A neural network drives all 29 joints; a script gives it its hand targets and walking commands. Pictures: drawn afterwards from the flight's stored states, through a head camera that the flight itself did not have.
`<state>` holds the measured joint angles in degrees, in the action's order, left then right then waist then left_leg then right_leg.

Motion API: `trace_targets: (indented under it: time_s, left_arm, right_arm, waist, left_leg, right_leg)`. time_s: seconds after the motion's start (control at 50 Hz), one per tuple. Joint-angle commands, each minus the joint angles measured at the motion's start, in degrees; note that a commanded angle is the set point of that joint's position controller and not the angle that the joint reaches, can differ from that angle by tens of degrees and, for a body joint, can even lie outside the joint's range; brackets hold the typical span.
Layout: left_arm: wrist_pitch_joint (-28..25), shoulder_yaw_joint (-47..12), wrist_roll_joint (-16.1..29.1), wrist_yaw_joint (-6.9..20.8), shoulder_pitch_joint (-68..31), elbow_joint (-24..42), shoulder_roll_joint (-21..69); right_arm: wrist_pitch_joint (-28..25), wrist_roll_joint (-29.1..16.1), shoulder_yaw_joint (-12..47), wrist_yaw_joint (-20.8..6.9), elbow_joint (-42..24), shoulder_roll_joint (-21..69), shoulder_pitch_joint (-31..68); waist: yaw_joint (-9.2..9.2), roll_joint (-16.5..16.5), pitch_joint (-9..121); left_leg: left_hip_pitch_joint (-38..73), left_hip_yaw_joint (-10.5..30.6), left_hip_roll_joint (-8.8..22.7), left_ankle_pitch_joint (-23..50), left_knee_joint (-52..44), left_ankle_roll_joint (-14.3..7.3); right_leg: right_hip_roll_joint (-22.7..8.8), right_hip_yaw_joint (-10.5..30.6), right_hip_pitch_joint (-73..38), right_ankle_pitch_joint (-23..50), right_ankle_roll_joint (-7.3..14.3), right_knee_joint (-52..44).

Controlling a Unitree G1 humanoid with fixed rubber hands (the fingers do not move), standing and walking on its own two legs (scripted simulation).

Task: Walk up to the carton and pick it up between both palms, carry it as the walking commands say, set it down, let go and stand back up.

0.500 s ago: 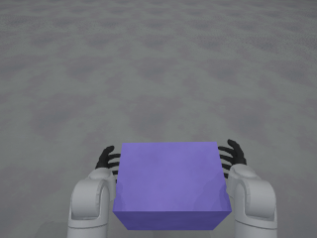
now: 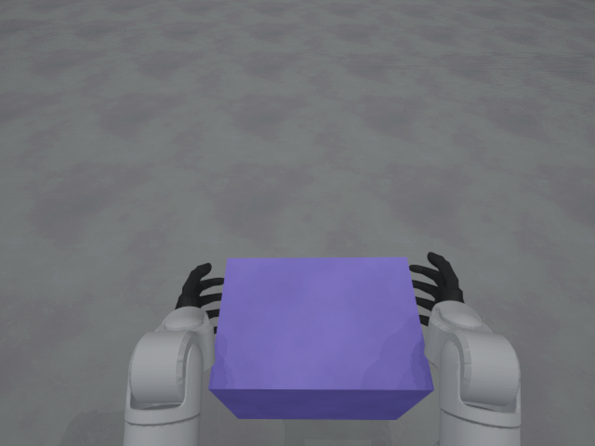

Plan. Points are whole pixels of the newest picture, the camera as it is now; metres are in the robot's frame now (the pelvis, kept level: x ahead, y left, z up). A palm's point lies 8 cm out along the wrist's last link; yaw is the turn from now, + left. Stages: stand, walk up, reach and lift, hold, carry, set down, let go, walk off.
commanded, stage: carry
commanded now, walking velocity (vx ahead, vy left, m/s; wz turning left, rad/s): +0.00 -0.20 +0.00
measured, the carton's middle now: (316, 343) +0.27 -0.01 +0.01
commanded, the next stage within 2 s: none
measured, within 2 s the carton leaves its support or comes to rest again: neither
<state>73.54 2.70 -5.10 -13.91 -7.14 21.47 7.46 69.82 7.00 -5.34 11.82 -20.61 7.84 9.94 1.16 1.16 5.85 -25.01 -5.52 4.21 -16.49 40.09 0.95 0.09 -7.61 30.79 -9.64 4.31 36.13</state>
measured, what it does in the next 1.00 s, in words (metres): steps to the right: left foot, then right foot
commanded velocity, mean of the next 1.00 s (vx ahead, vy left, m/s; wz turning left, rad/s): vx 0.00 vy -0.18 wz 0.00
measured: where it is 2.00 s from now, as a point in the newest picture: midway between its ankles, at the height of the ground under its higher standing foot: outside the picture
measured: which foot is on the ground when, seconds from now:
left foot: down 0.00-0.12, up 0.14-0.32, down 0.34-0.62, up 0.64-0.76, down 0.78-0.94, up 0.96-1.00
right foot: down 0.00-0.34, up 0.36-0.56, down 0.58-1.00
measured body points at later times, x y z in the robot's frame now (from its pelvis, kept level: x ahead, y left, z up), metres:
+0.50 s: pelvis -0.08 -0.12 +0.02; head -0.09 -0.10 +0.47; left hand +0.17 +0.04 +0.09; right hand +0.19 -0.27 +0.11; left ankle -0.07 +0.02 -0.71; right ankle -0.01 -0.23 -0.69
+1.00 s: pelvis -0.18 -0.26 +0.00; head -0.18 -0.26 +0.45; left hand +0.08 -0.11 +0.07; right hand +0.10 -0.42 +0.08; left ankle -0.14 -0.09 -0.70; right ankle -0.08 -0.33 -0.71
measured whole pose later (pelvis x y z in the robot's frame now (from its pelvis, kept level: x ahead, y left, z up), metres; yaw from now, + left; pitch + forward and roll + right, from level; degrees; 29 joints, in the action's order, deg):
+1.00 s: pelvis -0.18 -0.26 +0.00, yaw +0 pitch +3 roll +1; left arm 72.7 1.8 -3.8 -15.7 -6.4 23.1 7.4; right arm 69.1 6.7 -5.6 11.4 -22.0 7.7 9.3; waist -1.1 0.6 3.5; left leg -28.9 -2.9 7.1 -26.1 48.1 3.8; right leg -0.4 -7.2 30.7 -10.3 4.7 38.6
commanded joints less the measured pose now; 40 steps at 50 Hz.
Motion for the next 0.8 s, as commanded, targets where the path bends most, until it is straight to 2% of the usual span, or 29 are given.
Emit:
trace_targets:
  time_s: [0.0, 0.04, 0.08, 0.1, 0.12, 0.14, 0.16, 0.2, 0.22, 0.28, 0.3, 0.32, 0.34, 0.36, 0.38, 0.4, 0.46, 0.5, 0.54, 0.56, 0.58, 0.6, 0.62, 0.64, 0.68, 0.72, 0.74, 0.76, 0.78]
  left_arm:
    - [-4.43, -35.40, 22.16, 16.16, -34.25, 13.78, 57.11]
    - [-4.51, -36.74, 23.19, 16.31, -35.02, 14.24, 57.47]
    - [-4.04, -36.43, 23.34, 16.41, -32.32, 12.93, 57.15]
    - [-3.66, -36.30, 23.80, 16.52, -34.07, 13.40, 56.15]
    - [-3.44, -35.95, 23.79, 16.74, -32.97, 12.36, 55.76]
    - [-3.26, -35.45, 23.80, 16.80, -31.59, 11.54, 55.53]
    - [-3.60, -35.19, 23.76, 17.11, -31.70, 11.67, 56.58]
    - [-4.40, -35.07, 23.54, 17.31, -31.56, 12.95, 57.23]
    - [-4.63, -35.10, 23.68, 17.22, -31.88, 13.20, 57.50]
    - [-5.00, -35.67, 24.22, 17.00, -32.93, 13.98, 57.90]
    - [-4.92, -35.37, 24.00, 16.88, -31.80, 13.12, 57.71]
    - [-4.72, -35.64, 23.88, 16.64, -32.70, 12.41, 57.26]
    - [-4.39, -36.37, 23.61, 16.38, -31.87, 12.32, 56.87]
    - [-4.56, -37.66, 23.60, 16.59, -33.84, 13.99, 57.60]
    - [-5.23, -38.22, 23.51, 16.31, -34.66, 15.12, 58.54]
    - [-5.16, -38.18, 23.25, 16.10, -34.14, 13.92, 59.40]
    - [-4.76, -38.03, 23.34, 16.02, -32.76, 13.17, 59.00]
    - [-4.47, -37.85, 24.02, 15.86, -32.55, 13.69, 57.59]
    - [-3.82, -37.51, 24.28, 15.93, -31.08, 12.00, 56.83]
    - [-3.50, -37.45, 24.50, 16.01, -30.40, 12.38, 56.51]
    - [-3.42, -36.97, 23.97, 16.17, -31.75, 11.35, 55.68]
    - [-3.47, -35.84, 23.23, 16.20, -29.57, 9.98, 55.69]
    - [-3.44, -35.55, 22.90, 16.30, -29.40, 10.35, 55.87]
    - [-3.70, -35.59, 23.21, 16.49, -30.61, 11.90, 56.21]
    - [-4.28, -34.87, 22.88, 16.48, -31.58, 12.35, 57.65]
    - [-4.91, -34.40, 22.85, 16.38, -31.50, 13.60, 58.39]
    - [-5.02, -34.32, 22.41, 16.11, -31.30, 13.41, 57.98]
    - [-5.14, -34.03, 21.84, 15.93, -30.90, 12.83, 57.72]
    - [-4.96, -34.92, 21.84, 15.85, -30.58, 13.66, 57.51]
  right_arm:
    - [-0.33, -23.50, 36.91, -15.68, -5.14, 58.70, 22.80]
    - [-0.26, -23.08, 37.38, -15.51, -5.59, 59.45, 23.86]
    - [-0.09, -22.69, 37.07, -15.11, -6.32, 58.32, 22.44]
    - [0.19, -21.55, 36.19, -14.71, -4.95, 57.99, 20.29]
    - [0.39, -21.35, 36.49, -14.45, -6.37, 56.50, 21.73]
    - [0.75, -21.46, 36.08, -14.22, -5.69, 55.91, 21.50]
    - [0.52, -22.19, 36.71, -14.34, -5.88, 57.43, 22.85]
    - [0.09, -23.36, 38.08, -14.84, -6.60, 59.38, 23.49]
    - [0.00, -23.50, 38.08, -14.99, -6.36, 59.99, 23.29]
    - [-0.32, -23.51, 37.79, -15.03, -7.04, 60.13, 23.07]
    - [-0.23, -23.26, 37.71, -15.04, -6.84, 59.62, 22.35]
    - [-0.23, -22.74, 36.71, -15.11, -5.78, 58.98, 21.86]
    - [-0.35, -22.50, 35.44, -15.08, -4.33, 57.86, 20.82]
    - [-0.86, -22.84, 34.78, -15.47, -4.16, 58.50, 19.76]
    - [-0.83, -23.87, 36.09, -16.04, -6.02, 59.76, 21.87]
    - [-0.77, -23.58, 36.35, -16.14, -6.34, 59.65, 23.01]
    - [-0.50, -23.11, 36.58, -16.03, -7.10, 59.84, 22.02]
    - [-0.18, -22.02, 35.08, -15.36, -6.21, 58.32, 19.64]
    - [0.15, -20.72, 33.72, -14.79, -5.56, 56.58, 17.17]
    - [0.28, -20.01, 33.11, -14.53, -5.48, 55.89, 15.59]
    - [0.53, -19.31, 33.24, -14.32, -5.31, 55.71, 15.04]
    - [0.77, -20.33, 34.58, -14.39, -6.66, 55.61, 17.49]
    - [0.72, -21.12, 35.62, -14.44, -6.63, 56.27, 19.26]
    - [0.45, -22.18, 36.45, -14.71, -6.54, 57.66, 20.42]
    - [0.17, -23.81, 38.33, -15.23, -8.03, 59.54, 24.22]
    - [-0.25, -24.74, 39.53, -15.56, -9.37, 60.08, 26.10]
    - [-0.23, -24.80, 39.26, -15.70, -8.49, 60.29, 25.53]
    - [-0.13, -24.77, 39.26, -15.92, -7.73, 60.29, 24.96]
    - [-0.34, -24.30, 38.11, -15.85, -6.38, 59.39, 22.50]
  waist:
    - [-0.67, -15.06, 13.51]
    - [-1.89, -10.44, 12.16]
    - [-2.22, -7.51, 13.97]
    - [-1.66, 2.13, 13.12]
    - [-2.06, 10.78, 14.48]
    - [-2.24, 12.99, 15.95]
    - [-2.33, 10.46, 16.14]
    - [-1.91, 5.54, 17.59]
    - [-1.76, 5.41, 18.32]
    - [-1.06, 9.96, 20.10]
    - [-0.26, 7.63, 20.77]
    - [0.05, -0.66, 19.22]
    - [0.09, -15.86, 16.29]
    - [-0.46, -18.55, 11.75]
    - [-1.36, -11.93, 10.79]
    - [-1.56, -8.64, 10.98]
    - [-1.41, -12.34, 12.62]
    - [-1.58, -14.60, 14.17]
    - [-1.52, -10.19, 17.21]
    - [-1.19, -5.38, 18.83]
    - [-0.82, 2.85, 19.25]
    - [-1.34, 11.64, 18.91]
    - [-1.80, 13.99, 18.27]
    - [-1.96, 11.84, 18.34]
    - [-1.73, 11.90, 17.87]
    - [-1.33, 7.76, 18.25]
    - [-1.00, 5.34, 18.42]
    - [-0.58, 0.51, 18.26]
    - [0.13, -13.78, 16.75]
  left_leg:
    - [5.13, 27.37, 22.84, -9.33, -23.19, -9.69]
    - [1.54, 16.52, 17.70, -3.62, -18.82, -5.95]
    - [-1.21, 6.22, 9.35, -4.40, -10.87, -0.56]
    - [-4.38, 1.76, 3.44, -5.47, -3.35, 1.79]
    - [-6.63, -2.76, -1.32, -12.78, 7.55, 3.01]
    - [-5.11, -1.69, -1.79, -16.78, 16.13, 2.32]
    - [-3.86, -0.09, -1.24, -14.91, 19.11, 1.35]
    - [0.26, -0.25, -1.01, -11.58, 19.21, 0.85]
    - [2.07, -0.84, -1.40, -11.64, 15.11, 0.53]
    - [12.94, -3.90, -3.85, -10.81, -3.50, -1.73]
    - [19.79, -4.13, -3.35, -6.49, -15.25, -2.95]
    - [24.05, 5.44, 4.15, -8.90, -23.11, -4.48]
    - [19.63, 30.27, 20.65, -17.65, -27.25, -9.80]
    - [10.41, 33.60, 27.81, -12.66, -28.52, -13.02]
    - [12.29, 25.83, 24.67, -1.61, -25.87, -11.12]
    - [14.30, 20.58, 21.97, 10.69, -22.11, -9.31]
    - [15.95, 10.95, 15.52, 29.63, -14.58, -5.87]
    - [15.81, 8.17, 13.68, 33.90, -10.20, -3.91]
    - [11.11, 5.80, 10.23, 24.91, -6.09, -0.02]
    - [8.35, 3.75, 7.79, 15.85, -1.93, 1.42]
    - [1.83, 0.32, 3.37, 2.04, -0.64, 3.71]
    - [-0.45, -3.04, 0.92, -9.38, 3.15, 4.41]
    - [-1.70, -3.06, -0.44, -15.18, 7.18, 3.51]
    - [-2.74, -2.14, -0.83, -17.56, 11.58, 2.48]
    - [0.69, -1.04, -0.32, -13.43, 10.62, 0.65]
    - [7.32, -1.72, -0.83, -4.50, 0.18, 0.13]
    - [11.16, 0.74, 0.98, -1.86, -7.40, -0.54]
    - [15.97, 8.37, 6.53, -2.95, -14.58, -2.28]
    - [14.12, 26.50, 19.20, -9.95, -21.06, -7.13]
  right_leg:
    - [-4.67, 9.13, -0.54, -9.51, -2.19, 10.64]
    - [-4.39, 7.79, -5.61, -6.81, -1.38, 5.82]
    - [-3.82, 6.25, -14.58, -5.53, -1.23, -5.28]
    - [-8.75, 13.43, -15.72, -9.76, -0.12, -14.31]
    - [-16.38, 22.07, -15.34, -12.88, 3.47, -20.33]
    - [-18.42, 23.73, -13.73, -17.49, 5.88, -22.40]
    - [-18.14, 22.78, -12.83, -18.09, 7.02, -23.41]
    - [-15.05, 16.20, -11.07, -14.61, 5.65, -23.26]
    - [-13.76, 13.80, -12.13, -13.07, 4.24, -23.27]
    - [-11.18, 9.36, -13.70, -12.38, -0.91, -27.20]
    - [-9.23, 6.79, -12.71, -11.91, -3.49, -25.49]
    - [-7.05, 4.97, -8.14, -9.46, -5.74, -18.81]
    - [-2.87, 4.01, -0.49, -7.39, -6.99, -4.52]
    - [-4.74, 9.43, 1.71, -7.89, -4.59, 4.47]
    - [-4.05, 9.63, 3.41, -6.44, -3.85, 8.53]
    - [-3.28, 9.53, 3.80, -6.16, -3.50, 10.53]
    - [-1.51, 4.42, -0.51, -8.82, -3.45, 4.13]
    - [-0.31, 0.82, -5.93, -6.40, -3.30, -4.72]
    - [-3.88, 3.69, -16.15, 0.49, -3.21, -10.93]
    - [-7.00, 5.90, -20.86, 8.62, -3.21, -12.96]
    - [-12.02, 9.09, -24.30, 21.11, -0.63, -8.77]
    - [-15.51, 13.47, -22.81, 27.48, 2.09, -8.64]
    - [-17.35, 16.22, -22.06, 27.26, 3.95, -10.90]
    - [-17.79, 16.31, -21.88, 23.78, 5.00, -11.58]
    - [-16.11, 13.69, -16.65, 11.16, 4.44, -13.04]
    - [-13.30, 9.58, -13.09, 2.29, 2.90, -12.43]
    - [-11.64, 8.66, -11.25, -2.01, 1.83, -10.94]
    - [-9.55, 7.53, -6.36, -5.57, 0.08, -6.49]
    - [-4.18, 3.67, 1.42, -12.95, -2.68, 3.17]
